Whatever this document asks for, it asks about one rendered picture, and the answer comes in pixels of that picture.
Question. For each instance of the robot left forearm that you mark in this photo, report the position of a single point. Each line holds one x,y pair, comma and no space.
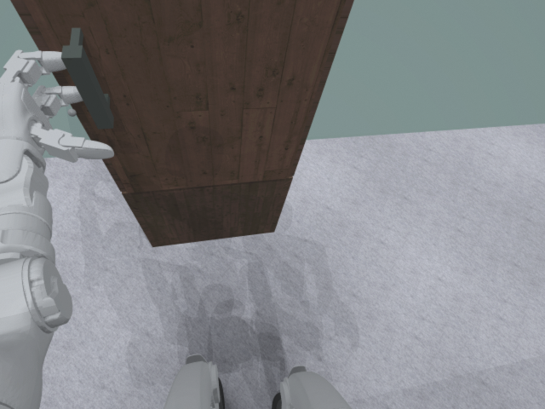
25,212

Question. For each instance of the right robot thigh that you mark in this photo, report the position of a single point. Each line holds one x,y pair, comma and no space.
309,390

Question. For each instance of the cupboard door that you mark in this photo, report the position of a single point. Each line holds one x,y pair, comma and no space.
203,92

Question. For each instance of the handle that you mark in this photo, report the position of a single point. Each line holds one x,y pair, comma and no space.
77,64

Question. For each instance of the left robot hand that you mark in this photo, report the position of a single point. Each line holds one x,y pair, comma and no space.
19,111

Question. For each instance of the robot left upper arm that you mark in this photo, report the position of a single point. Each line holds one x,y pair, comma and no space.
34,302

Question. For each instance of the robot right shin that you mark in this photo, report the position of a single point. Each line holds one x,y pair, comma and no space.
296,369

